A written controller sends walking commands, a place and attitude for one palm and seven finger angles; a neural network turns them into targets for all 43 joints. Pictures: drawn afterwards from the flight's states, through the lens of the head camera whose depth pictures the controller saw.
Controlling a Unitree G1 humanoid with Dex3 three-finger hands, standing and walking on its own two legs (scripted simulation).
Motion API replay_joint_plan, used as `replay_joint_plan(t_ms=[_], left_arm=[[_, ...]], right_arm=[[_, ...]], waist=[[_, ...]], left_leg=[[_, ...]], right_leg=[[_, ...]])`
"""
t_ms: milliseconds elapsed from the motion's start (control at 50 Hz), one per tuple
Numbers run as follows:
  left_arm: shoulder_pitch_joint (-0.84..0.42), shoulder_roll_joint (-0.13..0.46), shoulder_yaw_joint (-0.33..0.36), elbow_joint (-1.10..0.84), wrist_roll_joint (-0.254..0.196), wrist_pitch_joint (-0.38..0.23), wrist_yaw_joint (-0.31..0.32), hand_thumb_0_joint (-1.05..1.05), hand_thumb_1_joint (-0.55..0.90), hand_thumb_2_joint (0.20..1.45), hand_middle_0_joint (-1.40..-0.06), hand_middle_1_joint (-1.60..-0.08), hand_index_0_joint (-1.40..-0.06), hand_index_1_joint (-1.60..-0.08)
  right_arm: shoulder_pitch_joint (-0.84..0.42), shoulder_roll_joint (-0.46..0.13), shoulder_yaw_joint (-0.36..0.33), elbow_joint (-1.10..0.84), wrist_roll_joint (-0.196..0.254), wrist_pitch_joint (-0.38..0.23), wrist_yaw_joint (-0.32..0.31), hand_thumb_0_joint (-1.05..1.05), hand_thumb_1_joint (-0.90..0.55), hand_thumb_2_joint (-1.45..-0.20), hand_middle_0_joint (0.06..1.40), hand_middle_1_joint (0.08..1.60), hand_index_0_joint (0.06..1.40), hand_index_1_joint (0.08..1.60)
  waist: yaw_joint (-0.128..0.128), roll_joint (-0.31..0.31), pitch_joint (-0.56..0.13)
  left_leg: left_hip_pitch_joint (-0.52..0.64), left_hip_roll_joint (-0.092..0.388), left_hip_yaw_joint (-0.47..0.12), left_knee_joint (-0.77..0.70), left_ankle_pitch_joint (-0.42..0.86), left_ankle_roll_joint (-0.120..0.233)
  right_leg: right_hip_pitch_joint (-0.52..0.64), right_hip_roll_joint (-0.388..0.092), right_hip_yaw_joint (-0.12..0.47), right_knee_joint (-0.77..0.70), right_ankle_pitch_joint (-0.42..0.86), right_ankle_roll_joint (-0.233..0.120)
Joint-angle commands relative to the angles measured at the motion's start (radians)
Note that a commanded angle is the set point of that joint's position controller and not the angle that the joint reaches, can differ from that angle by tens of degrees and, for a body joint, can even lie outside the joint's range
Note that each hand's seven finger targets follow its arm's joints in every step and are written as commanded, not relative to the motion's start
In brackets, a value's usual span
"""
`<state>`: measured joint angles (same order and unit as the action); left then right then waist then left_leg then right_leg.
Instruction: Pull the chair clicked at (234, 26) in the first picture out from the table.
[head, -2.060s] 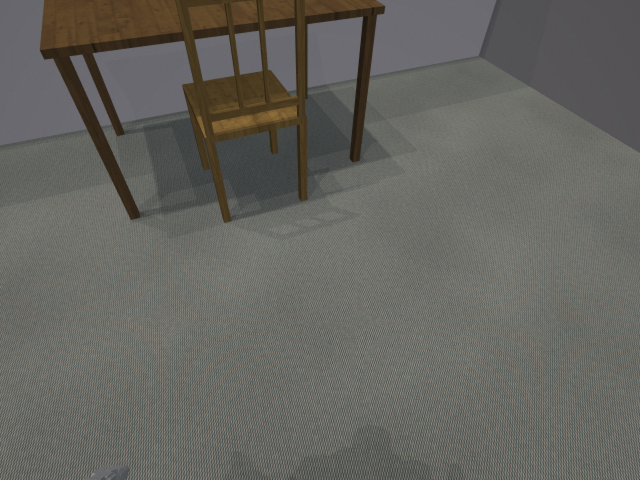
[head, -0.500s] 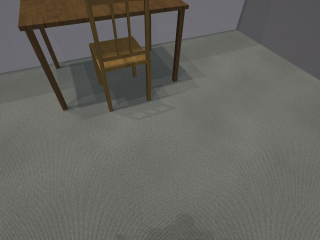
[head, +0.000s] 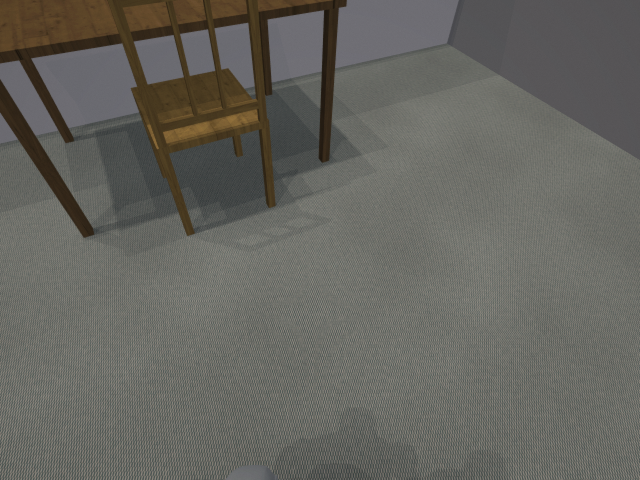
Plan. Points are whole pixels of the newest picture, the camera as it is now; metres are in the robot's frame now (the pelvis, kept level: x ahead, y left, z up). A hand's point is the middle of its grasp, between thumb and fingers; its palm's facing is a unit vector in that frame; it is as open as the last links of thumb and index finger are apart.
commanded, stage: walk to a spot facing it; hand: left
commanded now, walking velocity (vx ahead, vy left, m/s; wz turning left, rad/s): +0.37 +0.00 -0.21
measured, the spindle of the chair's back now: (183, 63) +1.15 +0.54 -0.07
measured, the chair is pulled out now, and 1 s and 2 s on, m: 0.00 0.00 0.00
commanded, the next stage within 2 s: turn to face it in 1.18 s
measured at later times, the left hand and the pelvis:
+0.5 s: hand (218, 340) +0.35 +0.22 -0.16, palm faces -0.15 -0.97 -0.19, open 7.4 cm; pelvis +0.22 +0.05 +0.00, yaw -10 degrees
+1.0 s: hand (269, 275) +0.50 +0.16 -0.17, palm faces -0.19 -0.96 -0.20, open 7.2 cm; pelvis +0.45 -0.02 +0.00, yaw -14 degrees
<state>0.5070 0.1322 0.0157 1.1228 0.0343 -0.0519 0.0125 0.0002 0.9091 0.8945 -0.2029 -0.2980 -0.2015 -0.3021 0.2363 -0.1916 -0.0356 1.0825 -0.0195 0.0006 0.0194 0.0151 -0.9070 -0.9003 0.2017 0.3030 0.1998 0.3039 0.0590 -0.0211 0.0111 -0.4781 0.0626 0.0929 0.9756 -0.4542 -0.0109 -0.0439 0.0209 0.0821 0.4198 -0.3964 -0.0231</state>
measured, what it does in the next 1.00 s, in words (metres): walks ahead: left foot, then right foot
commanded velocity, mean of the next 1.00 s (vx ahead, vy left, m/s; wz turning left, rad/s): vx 0.37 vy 0.00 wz -0.17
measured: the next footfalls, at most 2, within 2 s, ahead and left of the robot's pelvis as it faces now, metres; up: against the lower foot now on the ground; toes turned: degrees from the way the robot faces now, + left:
left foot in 0.14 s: +0.19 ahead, +0.14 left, +0.00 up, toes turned +5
right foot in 0.66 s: +0.42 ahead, -0.12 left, +0.00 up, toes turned -22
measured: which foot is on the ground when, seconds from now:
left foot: up 0.00-0.12, down 0.14-0.66, up 0.68-1.00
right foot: down 0.00-0.14, up 0.16-0.64, down 0.66-1.00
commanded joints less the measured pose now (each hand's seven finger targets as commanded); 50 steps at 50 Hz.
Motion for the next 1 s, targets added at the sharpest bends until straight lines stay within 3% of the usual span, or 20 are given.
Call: replay_joint_plan(t_ms=[0, 60, 80, 100, 120, 140, 200, 260, 400, 520, 560, 600, 620, 640, 660, 700, 720, 780, 860, 980], left_arm=[[0.009, 0.187, 0.042, -0.023, -0.005, -0.018, 0.018, 0.000, 0.900, 0.900, -0.200, -0.300, -0.200, -0.300], [-0.038, 0.201, 0.056, -0.019, -0.016, -0.021, 0.014, 0.000, 0.900, 0.900, -0.200, -0.300, -0.200, -0.300], [-0.029, 0.185, 0.057, -0.017, -0.019, -0.022, 0.012, 0.000, 0.900, 0.900, -0.200, -0.300, -0.200, -0.300], [0.018, 0.137, 0.054, -0.023, -0.027, -0.021, 0.006, 0.000, 0.900, 0.900, -0.200, -0.300, -0.200, -0.300], [0.050, 0.079, 0.044, -0.042, -0.030, -0.016, -0.003, 0.000, 0.900, 0.900, -0.200, -0.300, -0.200, -0.300], [0.027, 0.086, 0.047, -0.059, -0.023, -0.015, 0.003, 0.000, 0.900, 0.900, -0.200, -0.300, -0.200, -0.300], [-0.093, 0.067, 0.050, -0.065, -0.004, 0.004, -0.014, 0.000, 0.900, 0.900, -0.200, -0.300, -0.200, -0.300], [-0.052, 0.034, 0.049, -0.066, 0.000, 0.036, -0.024, 0.000, 0.900, 0.900, -0.200, -0.300, -0.200, -0.300], [-0.278, 0.057, 0.053, -0.174, 0.003, 0.051, -0.043, 0.000, 0.900, 0.900, -0.200, -0.300, -0.200, -0.300], [-0.447, 0.063, 0.042, -0.230, -0.006, 0.034, -0.042, 0.000, 0.900, 0.900, -0.200, -0.300, -0.200, -0.300], [-0.389, 0.076, 0.048, -0.215, -0.005, 0.029, -0.040, 0.000, 0.900, 0.900, -0.200, -0.300, -0.200, -0.300], [-0.197, 0.110, 0.060, -0.154, 0.002, 0.014, -0.035, 0.000, 0.900, 0.900, -0.200, -0.300, -0.200, -0.300], [-0.064, 0.178, 0.079, -0.114, 0.007, 0.002, -0.026, 0.000, 0.900, 0.900, -0.200, -0.300, -0.200, -0.300], [0.042, 0.290, 0.111, -0.093, 0.002, -0.006, -0.013, 0.000, 0.900, 0.900, -0.200, -0.300, -0.200, -0.300], [0.048, 0.321, 0.110, -0.082, -0.024, -0.004, -0.008, 0.000, 0.900, 0.900, -0.200, -0.300, -0.200, -0.300], [-0.105, 0.260, 0.090, -0.116, -0.025, -0.006, -0.003, 0.000, 0.900, 0.900, -0.200, -0.300, -0.200, -0.300], [-0.178, 0.220, 0.079, -0.127, -0.023, -0.006, 0.002, 0.000, 0.900, 0.900, -0.200, -0.300, -0.200, -0.300], [-0.234, 0.153, 0.054, -0.121, -0.012, -0.020, 0.003, 0.000, 0.900, 0.900, -0.200, -0.300, -0.200, -0.300], [-0.218, 0.151, 0.056, -0.107, -0.010, -0.026, -0.002, 0.000, 0.900, 0.900, -0.200, -0.300, -0.200, -0.300], [-0.150, 0.188, 0.063, -0.077, -0.009, -0.020, -0.009, 0.000, 0.900, 0.900, -0.200, -0.300, -0.200, -0.300]], right_arm=[[-0.152, -0.031, -0.010, -0.147, 0.013, -0.054, 0.010, 0.000, -0.900, -0.900, 0.200, 0.300, 0.200, 0.300], [0.028, -0.051, -0.020, -0.095, 0.013, -0.066, -0.004, 0.000, -0.900, -0.900, 0.200, 0.300, 0.200, 0.300], [0.161, -0.085, -0.030, -0.052, 0.008, -0.072, -0.018, 0.000, -0.900, -0.900, 0.200, 0.300, 0.200, 0.300], [0.281, -0.166, -0.054, -0.018, -0.005, -0.076, -0.031, 0.000, -0.900, -0.900, 0.200, 0.300, 0.200, 0.300], [0.380, -0.265, -0.076, -0.006, -0.010, -0.079, -0.033, 0.000, -0.900, -0.900, 0.200, 0.300, 0.200, 0.300], [0.316, -0.250, -0.067, -0.022, -0.002, -0.067, -0.036, 0.000, -0.900, -0.900, 0.200, 0.300, 0.200, 0.300], [0.108, -0.081, -0.027, -0.063, -0.004, -0.080, -0.038, 0.000, -0.900, -0.900, 0.200, 0.300, 0.200, 0.300], [0.097, -0.042, -0.017, -0.047, -0.003, -0.099, -0.040, 0.000, -0.900, -0.900, 0.200, 0.300, 0.200, 0.300], [0.180, -0.066, -0.027, -0.022, -0.002, -0.110, -0.040, 0.000, -0.900, -0.900, 0.200, 0.300, 0.200, 0.300], [0.277, -0.091, -0.026, 0.021, -0.012, -0.095, -0.040, 0.000, -0.900, -0.900, 0.200, 0.300, 0.200, 0.300], [0.262, -0.110, -0.028, 0.026, -0.010, -0.089, -0.042, 0.000, -0.900, -0.900, 0.200, 0.300, 0.200, 0.300], [0.236, -0.127, -0.028, 0.021, -0.004, -0.082, -0.041, 0.000, -0.900, -0.900, 0.200, 0.300, 0.200, 0.300], [0.237, -0.107, -0.023, 0.014, 0.005, -0.081, -0.031, 0.000, -0.900, -0.900, 0.200, 0.300, 0.200, 0.300], [0.276, -0.043, -0.011, -0.016, 0.018, -0.089, -0.027, 0.000, -0.900, -0.900, 0.200, 0.300, 0.200, 0.300], [0.197, -0.056, -0.013, -0.038, 0.021, -0.088, -0.029, 0.000, -0.900, -0.900, 0.200, 0.300, 0.200, 0.300], [0.106, -0.048, -0.021, -0.047, 0.014, -0.081, -0.024, 0.000, -0.900, -0.900, 0.200, 0.300, 0.200, 0.300], [0.101, -0.037, -0.021, -0.045, 0.009, -0.070, -0.025, 0.000, -0.900, -0.900, 0.200, 0.300, 0.200, 0.300], [0.189, 0.019, -0.014, -0.011, -0.005, -0.033, -0.023, 0.000, -0.900, -0.900, 0.200, 0.300, 0.200, 0.300], [0.137, 0.031, -0.017, -0.046, -0.005, -0.026, -0.006, 0.000, -0.900, -0.900, 0.200, 0.300, 0.200, 0.300], [-0.018, -0.009, -0.023, -0.103, -0.003, -0.056, 0.008, 0.000, -0.900, -0.900, 0.200, 0.300, 0.200, 0.300]], waist=[[-0.046, -0.119, 0.128], [-0.133, -0.104, 0.054], [-0.180, -0.032, -0.028], [-0.212, 0.122, -0.144], [-0.209, 0.370, -0.215], [-0.173, 0.268, -0.173], [-0.091, 0.098, 0.114], [-0.032, 0.117, 0.095], [-0.057, 0.087, 0.133], [-0.110, 0.084, 0.123], [-0.074, 0.104, 0.091], [0.014, 0.096, -0.024], [0.075, 0.003, -0.121], [0.087, -0.209, -0.254], [0.084, -0.165, -0.259], [0.041, -0.047, -0.082], [-0.010, 0.013, -0.006], [-0.094, -0.012, 0.048], [-0.095, -0.087, 0.049], [-0.050, -0.088, 0.076]], left_leg=[[-0.011, 0.014, 0.007, -0.182, 0.153, 0.003], [0.307, -0.054, 0.066, -0.356, 0.296, 0.019], [0.465, -0.040, 0.039, -0.405, 0.305, 0.029], [0.674, 0.118, -0.150, -0.442, 0.254, 0.070], [0.737, 0.386, -0.530, -0.621, 0.194, 0.155], [0.638, 0.433, -0.641, -0.735, 0.064, 0.191], [0.269, 0.321, -0.348, -0.779, 0.100, 0.149], [0.197, 0.260, -0.144, -0.789, 0.206, 0.137], [0.371, 0.239, -0.011, -0.823, 0.396, 0.161], [0.497, 0.257, 0.056, -0.736, 0.691, 0.142], [0.510, 0.259, 0.100, -0.636, 0.893, 0.131], [0.481, 0.212, 0.150, -0.372, 1.024, 0.090], [0.292, 0.170, 0.167, -0.123, 0.837, 0.054], [-0.009, 0.017, 0.173, 0.221, 0.125, 0.002], [-0.112, -0.016, 0.031, 0.399, -0.106, 0.015], [-0.147, 0.074, -0.052, 0.424, 0.042, 0.019], [-0.123, 0.106, -0.079, 0.379, 0.082, 0.018], [-0.001, 0.117, -0.047, 0.205, 0.133, -0.004], [0.027, 0.110, -0.009, -0.055, 0.213, -0.022], [0.073, 0.063, 0.047, -0.318, 0.230, -0.009]], right_leg=[[-0.127, -0.216, 0.179, -0.182, 0.404, -0.144], [-0.197, -0.145, 0.077, -0.030, 0.547, -0.097], [-0.208, -0.113, 0.055, 0.153, 0.603, -0.079], [-0.333, -0.055, 0.005, 0.401, 0.437, -0.048], [-0.488, 0.048, -0.079, 0.746, -0.134, -0.013], [-0.525, 0.005, -0.006, 0.869, -0.150, -0.032], [-0.558, -0.115, -0.032, 0.914, 0.061, -0.020], [-0.503, -0.128, -0.053, 0.837, 0.117, -0.003], [-0.652, -0.160, -0.116, 0.536, 0.262, 0.028], [-0.537, -0.101, -0.204, 0.247, 0.214, -0.012], [-0.430, -0.060, -0.234, 0.223, 0.181, -0.040], [-0.167, 0.001, -0.274, 0.136, 0.212, -0.069], [0.096, -0.092, -0.153, 0.112, 0.250, -0.111], [0.352, -0.390, 0.316, 0.033, 0.319, -0.237], [0.349, -0.457, 0.459, -0.082, 0.400, -0.295], [0.083, -0.409, 0.312, -0.134, 0.268, -0.242], [-0.049, -0.388, 0.224, -0.154, 0.250, -0.213], [-0.274, -0.298, 0.022, -0.210, 0.251, -0.148], [-0.289, -0.250, -0.042, -0.232, 0.183, -0.145], [-0.174, -0.269, -0.010, -0.173, 0.152, -0.131]])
